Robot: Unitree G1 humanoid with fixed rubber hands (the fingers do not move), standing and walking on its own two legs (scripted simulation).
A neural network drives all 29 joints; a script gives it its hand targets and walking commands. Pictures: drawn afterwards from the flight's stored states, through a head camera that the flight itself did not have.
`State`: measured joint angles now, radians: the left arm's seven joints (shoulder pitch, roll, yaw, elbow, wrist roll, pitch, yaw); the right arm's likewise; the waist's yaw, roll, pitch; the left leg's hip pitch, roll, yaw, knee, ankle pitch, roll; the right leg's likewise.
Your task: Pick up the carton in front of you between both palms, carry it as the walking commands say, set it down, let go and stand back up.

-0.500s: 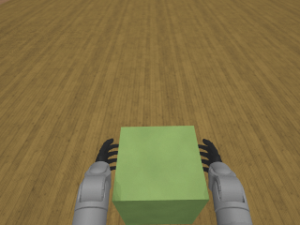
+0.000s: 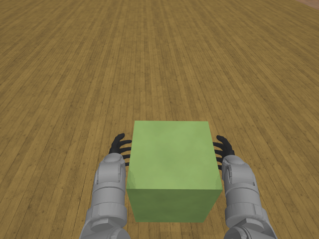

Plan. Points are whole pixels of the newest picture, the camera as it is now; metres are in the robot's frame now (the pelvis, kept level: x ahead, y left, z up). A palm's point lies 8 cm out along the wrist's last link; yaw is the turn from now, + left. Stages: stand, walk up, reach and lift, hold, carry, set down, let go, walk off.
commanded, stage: set down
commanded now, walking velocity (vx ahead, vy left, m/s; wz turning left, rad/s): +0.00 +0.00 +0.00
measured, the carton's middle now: (170, 173) +0.33 +0.00 -0.04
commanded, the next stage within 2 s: none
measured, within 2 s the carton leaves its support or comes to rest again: neither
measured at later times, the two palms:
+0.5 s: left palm (120, 184) +0.36 +0.17 -0.16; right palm (202, 177) +0.40 -0.13 -0.17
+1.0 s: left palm (118, 194) +0.38 +0.20 -0.30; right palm (188, 183) +0.45 -0.09 -0.31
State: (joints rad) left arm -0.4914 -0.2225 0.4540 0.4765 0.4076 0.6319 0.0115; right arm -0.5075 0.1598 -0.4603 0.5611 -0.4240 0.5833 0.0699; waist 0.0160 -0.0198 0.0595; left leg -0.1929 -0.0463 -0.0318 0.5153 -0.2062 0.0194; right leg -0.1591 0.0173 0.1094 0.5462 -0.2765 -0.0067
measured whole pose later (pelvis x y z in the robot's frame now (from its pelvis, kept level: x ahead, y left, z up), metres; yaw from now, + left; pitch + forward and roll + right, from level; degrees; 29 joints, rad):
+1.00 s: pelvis -0.04 -0.03 -0.22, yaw +0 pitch +46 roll -1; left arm -0.87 -0.06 0.55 0.56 0.22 0.27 0.03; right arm -1.00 0.01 -0.35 0.76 -0.20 0.25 -0.08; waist 0.11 -0.06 -0.17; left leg -1.88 -0.07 -0.09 1.53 -0.44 -0.06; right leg -1.84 0.14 0.07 1.56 -0.52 0.03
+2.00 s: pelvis -0.06 -0.03 -0.37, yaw +0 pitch +43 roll +3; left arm -1.25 0.09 0.59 0.74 0.10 0.26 0.05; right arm -1.55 -0.24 -0.07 1.12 -0.04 0.23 -0.12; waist 0.19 -0.06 0.25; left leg -2.26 -0.06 -0.05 2.06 -0.56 -0.09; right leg -2.24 0.20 0.06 2.13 -0.63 0.04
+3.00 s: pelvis -0.07 -0.04 -0.39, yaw +2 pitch +37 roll +4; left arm -1.39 0.23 0.55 1.10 0.02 0.06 0.05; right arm -1.62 -0.40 0.06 1.20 0.07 0.14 -0.07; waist 0.19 -0.02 0.44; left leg -2.23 0.00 0.00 2.13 -0.54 -0.06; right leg -2.22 0.12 0.02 2.22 -0.63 -0.01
